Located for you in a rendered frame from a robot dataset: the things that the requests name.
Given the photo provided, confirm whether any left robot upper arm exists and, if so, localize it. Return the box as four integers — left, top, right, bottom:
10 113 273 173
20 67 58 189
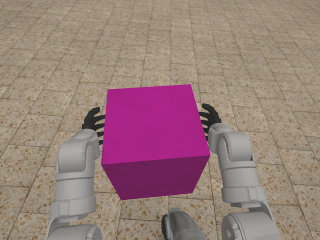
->
47 223 102 240

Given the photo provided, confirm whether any right robot upper arm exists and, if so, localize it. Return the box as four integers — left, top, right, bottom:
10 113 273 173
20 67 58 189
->
221 211 281 240

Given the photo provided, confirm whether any robot right hand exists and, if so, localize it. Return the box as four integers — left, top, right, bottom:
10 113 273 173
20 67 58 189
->
199 103 222 141

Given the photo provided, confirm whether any robot left forearm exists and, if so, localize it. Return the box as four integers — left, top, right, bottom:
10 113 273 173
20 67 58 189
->
45 128 101 240

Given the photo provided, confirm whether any carton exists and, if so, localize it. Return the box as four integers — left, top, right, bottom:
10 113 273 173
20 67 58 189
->
101 84 211 200

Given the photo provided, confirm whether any robot right forearm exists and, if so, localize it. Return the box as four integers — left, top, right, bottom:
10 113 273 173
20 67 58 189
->
208 123 281 240

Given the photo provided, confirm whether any robot right thigh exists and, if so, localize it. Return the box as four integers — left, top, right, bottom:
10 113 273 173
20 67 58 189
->
165 211 207 240

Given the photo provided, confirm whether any robot left hand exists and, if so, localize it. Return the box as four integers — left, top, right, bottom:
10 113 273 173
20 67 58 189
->
82 107 106 145

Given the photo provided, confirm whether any robot right shin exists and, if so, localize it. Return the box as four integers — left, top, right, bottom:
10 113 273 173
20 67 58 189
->
168 207 182 240

